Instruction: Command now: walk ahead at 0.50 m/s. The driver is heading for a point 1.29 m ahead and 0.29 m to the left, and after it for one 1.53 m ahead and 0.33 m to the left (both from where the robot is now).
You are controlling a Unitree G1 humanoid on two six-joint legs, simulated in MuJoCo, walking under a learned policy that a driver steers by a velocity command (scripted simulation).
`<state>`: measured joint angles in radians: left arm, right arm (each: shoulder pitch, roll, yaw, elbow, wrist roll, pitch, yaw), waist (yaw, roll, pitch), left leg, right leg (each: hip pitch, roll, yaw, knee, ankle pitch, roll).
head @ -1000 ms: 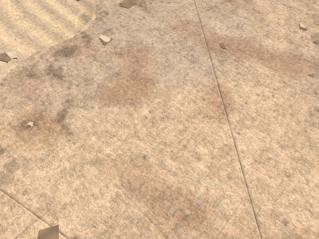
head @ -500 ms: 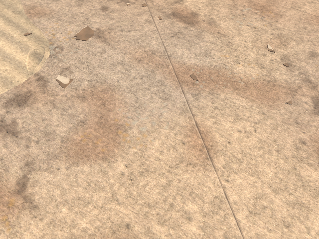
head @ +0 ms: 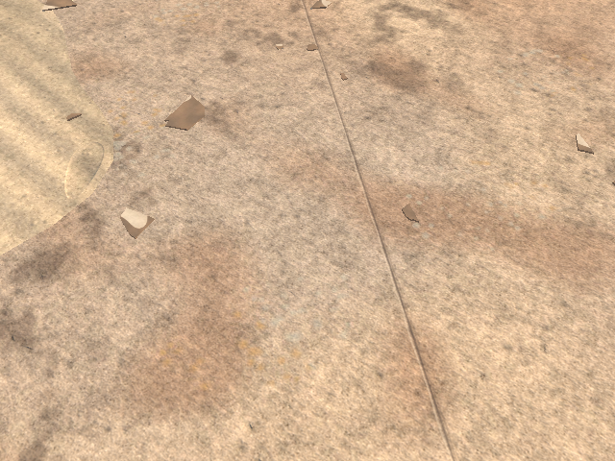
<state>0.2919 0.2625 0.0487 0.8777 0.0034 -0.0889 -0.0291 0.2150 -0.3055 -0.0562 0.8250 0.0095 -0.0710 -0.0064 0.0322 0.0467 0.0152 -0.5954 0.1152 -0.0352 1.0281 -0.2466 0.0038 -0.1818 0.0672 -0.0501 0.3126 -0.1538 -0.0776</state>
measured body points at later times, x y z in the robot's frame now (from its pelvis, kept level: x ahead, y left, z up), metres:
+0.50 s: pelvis +0.28 +0.07 +0.00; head +0.30 +0.08 +0.45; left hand +0.36 +0.35 -0.13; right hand +0.37 -0.20 -0.12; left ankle +0.31 +0.15 -0.75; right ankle +0.26 -0.09 -0.67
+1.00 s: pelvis +0.55 +0.00 -0.01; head +0.57 -0.01 +0.44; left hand +0.63 +0.29 -0.11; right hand +0.64 -0.27 -0.14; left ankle +0.48 +0.15 -0.66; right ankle +0.60 -0.09 -0.75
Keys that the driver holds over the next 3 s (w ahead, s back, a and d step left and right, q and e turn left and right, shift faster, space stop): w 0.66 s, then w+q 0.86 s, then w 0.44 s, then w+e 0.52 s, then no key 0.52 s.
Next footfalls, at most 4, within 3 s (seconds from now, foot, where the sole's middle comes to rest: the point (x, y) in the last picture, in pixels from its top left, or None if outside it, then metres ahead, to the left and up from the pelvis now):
0.30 left None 0.35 0.16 -0.78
0.84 right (384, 398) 0.64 -0.09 -0.78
1.38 left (257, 313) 0.86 0.22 -0.78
1.88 right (284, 207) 1.23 0.17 -0.78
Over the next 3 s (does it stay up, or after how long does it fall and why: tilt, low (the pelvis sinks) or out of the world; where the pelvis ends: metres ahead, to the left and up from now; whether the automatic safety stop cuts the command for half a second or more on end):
stays up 1.45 0.37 -0.01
